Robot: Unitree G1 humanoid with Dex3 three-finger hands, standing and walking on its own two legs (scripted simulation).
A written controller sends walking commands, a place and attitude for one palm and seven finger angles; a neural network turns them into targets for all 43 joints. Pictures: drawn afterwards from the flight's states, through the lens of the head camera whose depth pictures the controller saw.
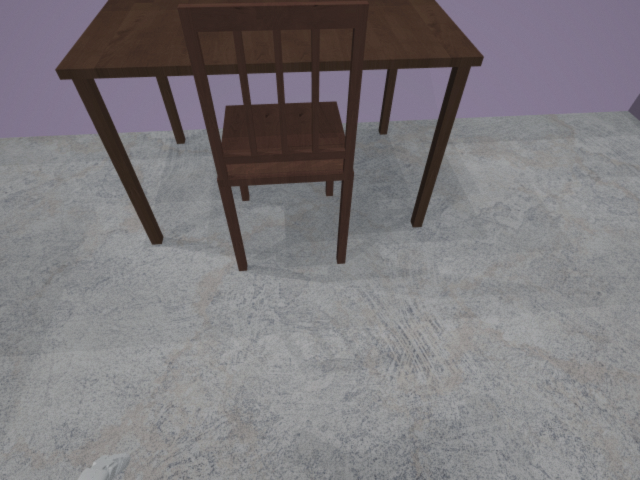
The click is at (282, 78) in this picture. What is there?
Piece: chair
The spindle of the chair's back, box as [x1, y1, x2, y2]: [273, 30, 287, 153]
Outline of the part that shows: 273,30 282,153 287,153 280,30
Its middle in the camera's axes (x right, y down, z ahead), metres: -0.11 -0.37 +1.01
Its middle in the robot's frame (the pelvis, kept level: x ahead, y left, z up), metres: +1.00 +0.15 -0.04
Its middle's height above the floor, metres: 0.72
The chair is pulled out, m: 0.00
